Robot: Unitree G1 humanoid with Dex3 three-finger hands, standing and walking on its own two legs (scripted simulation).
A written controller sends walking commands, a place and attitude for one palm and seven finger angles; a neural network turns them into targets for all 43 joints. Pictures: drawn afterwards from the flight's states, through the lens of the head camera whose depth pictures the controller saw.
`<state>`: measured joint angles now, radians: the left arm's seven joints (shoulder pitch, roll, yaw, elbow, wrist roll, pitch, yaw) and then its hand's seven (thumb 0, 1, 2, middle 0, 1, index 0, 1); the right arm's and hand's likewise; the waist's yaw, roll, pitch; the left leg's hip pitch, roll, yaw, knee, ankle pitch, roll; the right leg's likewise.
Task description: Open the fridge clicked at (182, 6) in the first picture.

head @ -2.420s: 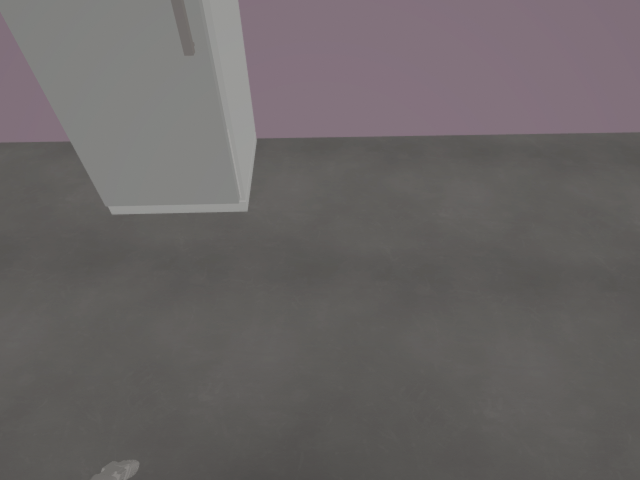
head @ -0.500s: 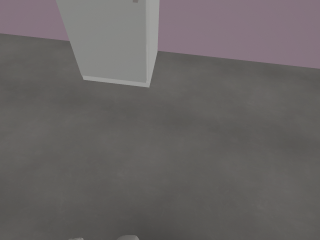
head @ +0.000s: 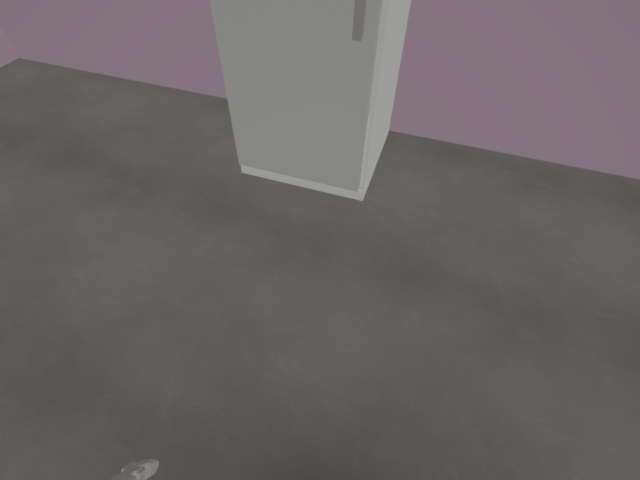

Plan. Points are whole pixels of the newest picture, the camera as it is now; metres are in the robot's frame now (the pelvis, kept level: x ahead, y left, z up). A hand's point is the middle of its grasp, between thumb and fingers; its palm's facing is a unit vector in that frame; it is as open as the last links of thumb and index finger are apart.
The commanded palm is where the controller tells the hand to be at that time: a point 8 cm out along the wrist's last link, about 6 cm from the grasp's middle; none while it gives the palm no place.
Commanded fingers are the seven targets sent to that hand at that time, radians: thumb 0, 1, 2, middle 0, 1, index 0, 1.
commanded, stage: walk to a spot facing it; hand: right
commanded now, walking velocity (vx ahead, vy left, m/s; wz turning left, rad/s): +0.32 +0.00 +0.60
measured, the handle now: out of the picture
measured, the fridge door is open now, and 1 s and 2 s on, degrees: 0 0 0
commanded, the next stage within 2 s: turn to face it in 1.60 s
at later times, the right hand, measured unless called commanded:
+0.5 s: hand (463, 403) +0.28 -0.24 -0.19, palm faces -0.29 +0.94 -0.16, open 7.4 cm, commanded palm none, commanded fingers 0.00 -0.90 -0.90 0.20 0.30 0.20 0.30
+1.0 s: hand (377, 282) +0.51 -0.11 -0.17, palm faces -0.51 +0.83 -0.25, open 7.3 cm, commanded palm none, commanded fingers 0.00 -0.90 -0.90 0.20 0.30 0.20 0.30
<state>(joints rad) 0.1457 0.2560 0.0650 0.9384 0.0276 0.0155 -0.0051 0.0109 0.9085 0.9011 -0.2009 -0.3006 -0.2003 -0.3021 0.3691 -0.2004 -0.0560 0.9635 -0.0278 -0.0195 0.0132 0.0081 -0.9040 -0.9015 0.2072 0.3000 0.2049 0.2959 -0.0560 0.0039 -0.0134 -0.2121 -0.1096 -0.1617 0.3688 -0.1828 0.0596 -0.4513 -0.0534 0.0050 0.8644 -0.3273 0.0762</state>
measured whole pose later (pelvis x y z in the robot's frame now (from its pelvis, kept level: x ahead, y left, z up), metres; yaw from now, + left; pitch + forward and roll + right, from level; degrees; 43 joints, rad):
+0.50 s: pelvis +0.15 -0.07 -0.01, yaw +19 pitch +1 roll +2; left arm 0.50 0.13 0.01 1.07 0.02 -0.08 0.04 0.01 0.91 0.90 -0.20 -0.30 -0.20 -0.30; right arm 0.22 -0.25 -0.11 0.96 -0.04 0.05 0.04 0.01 -0.91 -0.90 0.20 0.30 0.20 0.29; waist 0.02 0.05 0.02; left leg -0.70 0.04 0.02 1.22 -0.12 -0.02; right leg 0.04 -0.03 -0.28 0.33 -0.39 -0.04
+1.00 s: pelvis +0.38 +0.04 -0.01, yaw +33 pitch +1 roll +0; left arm 0.19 0.18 0.05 0.95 0.03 -0.04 0.00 0.01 0.93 0.90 -0.20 -0.30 -0.20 -0.30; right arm 0.29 -0.20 -0.06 1.03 -0.02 -0.07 0.00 0.00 -0.93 -0.90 0.20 0.30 0.20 0.30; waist 0.02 -0.02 0.03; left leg -0.10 -0.08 0.06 0.42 -0.35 0.09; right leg -0.65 -0.19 -0.04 1.03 -0.20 0.07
